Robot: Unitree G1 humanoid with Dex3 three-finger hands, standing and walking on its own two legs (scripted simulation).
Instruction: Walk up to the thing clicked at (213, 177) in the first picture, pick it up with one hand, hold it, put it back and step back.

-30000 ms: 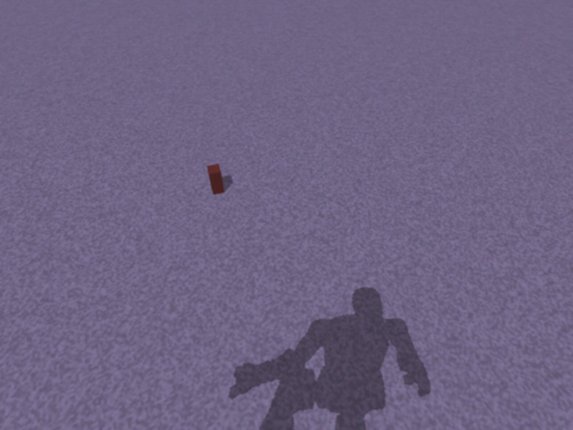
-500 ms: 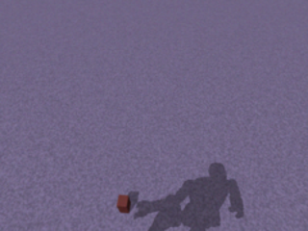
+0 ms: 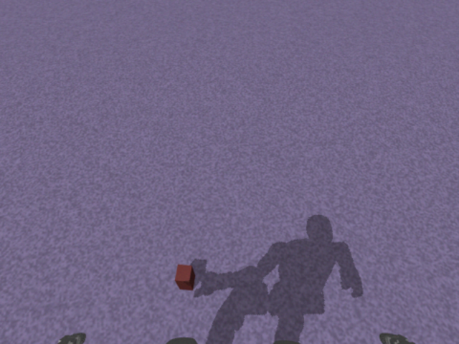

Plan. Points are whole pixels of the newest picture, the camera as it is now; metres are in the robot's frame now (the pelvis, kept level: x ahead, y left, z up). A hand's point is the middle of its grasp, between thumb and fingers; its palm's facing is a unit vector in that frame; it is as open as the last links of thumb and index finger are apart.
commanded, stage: step back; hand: left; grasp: from the side
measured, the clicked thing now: (185, 277) +0.41 +0.18 -0.70
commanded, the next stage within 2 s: none
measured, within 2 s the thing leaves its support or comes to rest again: neither
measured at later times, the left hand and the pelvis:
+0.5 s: hand out of the picture +0.04 +0.30 -0.17, palm faces -0.10 -0.92 -0.38, open 7.4 cm; pelvis -0.09 +0.04 -0.02, yaw -4 degrees
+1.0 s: hand out of the picture -0.08 +0.31 -0.16, palm faces -0.01 -0.93 -0.36, open 7.4 cm; pelvis -0.22 +0.05 -0.01, yaw -1 degrees
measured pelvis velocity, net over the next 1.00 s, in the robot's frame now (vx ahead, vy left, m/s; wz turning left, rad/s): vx -0.22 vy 0.05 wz -0.02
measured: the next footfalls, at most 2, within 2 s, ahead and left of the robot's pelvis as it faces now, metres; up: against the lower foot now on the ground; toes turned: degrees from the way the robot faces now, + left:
right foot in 0.54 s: -0.09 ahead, -0.09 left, +0.00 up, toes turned -1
left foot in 0.86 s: -0.14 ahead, +0.15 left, +0.00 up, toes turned -4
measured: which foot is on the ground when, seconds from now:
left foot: down 0.00-0.56, up 0.58-0.84, down 0.86-1.00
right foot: down 0.00-0.12, up 0.14-0.52, down 0.54-0.88, up 0.90-1.00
